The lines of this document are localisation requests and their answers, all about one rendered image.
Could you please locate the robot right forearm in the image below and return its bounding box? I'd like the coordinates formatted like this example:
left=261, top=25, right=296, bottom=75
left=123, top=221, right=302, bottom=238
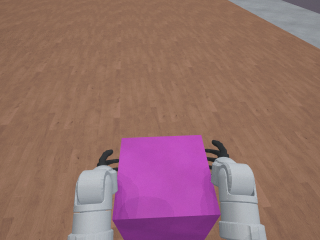
left=211, top=157, right=267, bottom=240

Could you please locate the left robot hand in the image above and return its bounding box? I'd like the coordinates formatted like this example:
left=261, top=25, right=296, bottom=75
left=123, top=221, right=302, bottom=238
left=97, top=149, right=119, bottom=172

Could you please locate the carton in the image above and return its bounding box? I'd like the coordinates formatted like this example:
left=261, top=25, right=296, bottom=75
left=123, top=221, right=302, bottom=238
left=112, top=135, right=221, bottom=240

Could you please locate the right robot hand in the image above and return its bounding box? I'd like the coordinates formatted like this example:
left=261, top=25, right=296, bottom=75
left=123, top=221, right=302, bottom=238
left=205, top=140, right=229, bottom=175

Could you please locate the robot left forearm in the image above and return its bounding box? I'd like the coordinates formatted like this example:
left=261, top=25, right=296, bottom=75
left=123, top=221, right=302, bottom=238
left=67, top=165, right=118, bottom=240

